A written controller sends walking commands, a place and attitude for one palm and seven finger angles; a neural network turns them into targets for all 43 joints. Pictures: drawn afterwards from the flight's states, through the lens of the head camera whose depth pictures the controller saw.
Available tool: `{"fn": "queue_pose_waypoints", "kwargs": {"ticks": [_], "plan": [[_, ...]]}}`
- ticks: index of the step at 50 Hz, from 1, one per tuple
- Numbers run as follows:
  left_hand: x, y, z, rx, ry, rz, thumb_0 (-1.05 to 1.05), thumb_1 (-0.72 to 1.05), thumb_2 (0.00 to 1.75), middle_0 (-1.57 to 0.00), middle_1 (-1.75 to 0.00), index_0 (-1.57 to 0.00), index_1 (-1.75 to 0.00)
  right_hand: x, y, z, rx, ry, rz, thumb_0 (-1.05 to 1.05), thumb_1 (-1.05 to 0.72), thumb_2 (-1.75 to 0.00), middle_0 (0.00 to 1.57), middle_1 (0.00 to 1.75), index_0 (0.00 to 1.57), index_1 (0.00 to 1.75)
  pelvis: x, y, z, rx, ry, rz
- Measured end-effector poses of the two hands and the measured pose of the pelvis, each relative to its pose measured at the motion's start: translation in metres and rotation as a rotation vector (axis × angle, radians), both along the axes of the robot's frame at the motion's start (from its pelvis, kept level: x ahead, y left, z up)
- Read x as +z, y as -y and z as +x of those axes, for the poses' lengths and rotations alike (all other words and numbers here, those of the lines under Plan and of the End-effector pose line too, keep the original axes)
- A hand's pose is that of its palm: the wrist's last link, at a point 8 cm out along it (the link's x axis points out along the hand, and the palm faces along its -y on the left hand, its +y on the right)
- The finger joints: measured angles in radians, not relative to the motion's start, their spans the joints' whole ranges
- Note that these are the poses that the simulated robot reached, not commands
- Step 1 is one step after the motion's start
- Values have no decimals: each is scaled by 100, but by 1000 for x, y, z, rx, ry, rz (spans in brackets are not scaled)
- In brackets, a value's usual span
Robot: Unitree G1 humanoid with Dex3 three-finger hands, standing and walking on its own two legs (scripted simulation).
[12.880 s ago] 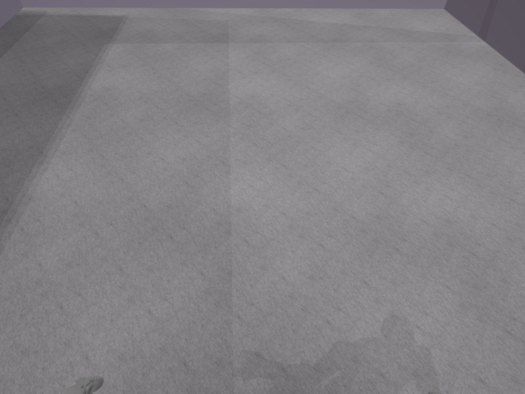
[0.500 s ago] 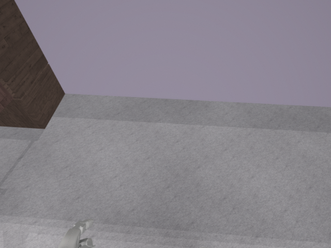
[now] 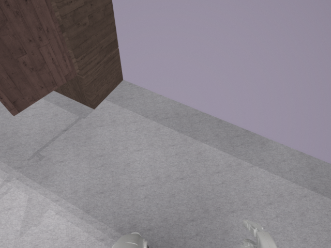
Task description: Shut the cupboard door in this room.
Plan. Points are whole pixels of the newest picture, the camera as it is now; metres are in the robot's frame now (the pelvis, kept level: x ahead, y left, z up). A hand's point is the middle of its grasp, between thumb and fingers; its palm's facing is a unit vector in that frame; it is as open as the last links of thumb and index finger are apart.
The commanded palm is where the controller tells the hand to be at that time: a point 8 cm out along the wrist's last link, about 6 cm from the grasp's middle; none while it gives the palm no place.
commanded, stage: walk to a spot facing it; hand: left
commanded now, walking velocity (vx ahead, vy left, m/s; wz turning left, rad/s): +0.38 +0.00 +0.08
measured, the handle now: out of the picture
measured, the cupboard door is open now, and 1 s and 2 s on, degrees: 82 82 82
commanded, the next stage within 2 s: turn to face it in 0.86 s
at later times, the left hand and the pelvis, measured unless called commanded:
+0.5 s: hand (132, 165) +0.36 +0.15 -0.15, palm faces -0.03 -0.98 -0.22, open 7.4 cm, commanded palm none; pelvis +0.22 -0.04 +0.00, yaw +1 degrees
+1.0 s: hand (126, 178) +0.32 +0.16 -0.18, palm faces +0.30 -0.94 -0.16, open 7.3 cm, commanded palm none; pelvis +0.42 +0.01 +0.00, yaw +13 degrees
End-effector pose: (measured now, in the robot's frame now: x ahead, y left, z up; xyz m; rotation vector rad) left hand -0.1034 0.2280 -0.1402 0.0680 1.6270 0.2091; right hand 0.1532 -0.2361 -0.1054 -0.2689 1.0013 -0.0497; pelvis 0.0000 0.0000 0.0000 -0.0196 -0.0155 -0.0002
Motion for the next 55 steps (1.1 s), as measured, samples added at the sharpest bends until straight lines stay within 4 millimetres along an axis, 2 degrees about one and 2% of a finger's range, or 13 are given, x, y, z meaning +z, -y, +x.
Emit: {"fn": "queue_pose_waypoints", "kwargs": {"ticks": [2, 6, 12, 20, 25, 27, 29, 37, 42, 47, 49, 51, 55], "plan": [[2, -8, 28, -4, 27, 3, 1, 91, 90, -20, -30, -20, -30, 2, -10, 5, -16, -10, 10, 0, -91, -90, 20, 30, 19, 30, 6, -5, 15, 0, 6, -6], [9, -20, 109, -34, 165, 14, 1, 91, 90, -20, -30, -20, -30, 4, -22, -5, -73, -88, 28, 0, -91, -90, 20, 30, 20, 30, 19, -11, 45, 15, 11, -3], [20, -22, 233, -82, 365, 26, 1, 91, 90, -20, -30, -20, -30, 5, 1, -18, -169, -196, -12, -2, -95, -90, 20, 30, 20, 30, 25, -10, 94, 23, 8, 22], [31, 6, 380, -183, 498, 32, 1, 91, 90, -20, -30, -20, -30, -14, 13, -37, -269, -412, 24, 0, -92, -90, 20, 30, 20, 30, 18, 12, 168, 12, 1, 46], [24, 33, 454, -231, 567, 56, 1, 91, 90, -20, -30, -20, -30, -36, 25, -25, -298, -546, 73, 0, -91, -90, 20, 30, 20, 30, -1, 40, 221, 16, 4, 41], [24, 41, 462, -211, 569, 60, 1, 91, 90, -20, -30, -20, -30, -38, 31, -5, -288, -561, 83, 0, -91, -90, 20, 30, 20, 30, -1, 47, 236, 31, 15, 34], [25, 46, 459, -178, 535, 63, 0, 91, 90, -20, -30, -20, -30, -36, 38, 27, -265, -538, 83, 1, -91, -90, 20, 30, 20, 30, 5, 52, 252, 42, 19, 30], [28, 42, 423, -38, 331, 88, 0, 94, 90, -20, -30, -21, -30, -18, 48, 191, -141, -318, 67, 1, -91, -90, 20, 30, 19, 30, 23, 54, 317, 100, -1, 15], [20, 39, 408, 65, 235, 61, 0, 93, 90, -20, -30, -20, -30, -9, 30, 291, -19, -230, 48, 0, -91, -90, 20, 30, 19, 30, 21, 40, 358, 154, -3, 1], [1, 31, 403, 175, 147, 23, 1, 91, 90, -20, -30, -20, -30, -8, -8, 391, 118, -150, 9, 0, -91, -90, 20, 30, 19, 30, 8, 12, 403, 212, -1, -8], [-9, 22, 407, 202, 111, 6, 1, 91, 90, -20, -30, -21, -30, -11, -24, 425, 151, -94, -8, 0, -91, -90, 20, 30, 19, 30, -2, -3, 419, 226, 0, -4], [-12, 10, 420, 210, 100, 6, 1, 91, 90, -20, -30, -20, -30, -9, -37, 447, 165, -60, -15, 0, -91, -90, 20, 30, 19, 30, -3, -11, 429, 237, 4, 0], [-3, -19, 474, 211, 194, 46, 1, 91, 90, -20, -30, -20, -30, -2, -52, 463, 178, -75, -22, 0, -91, -90, 20, 30, 20, 30, 7, -21, 447, 267, 3, 0]]}}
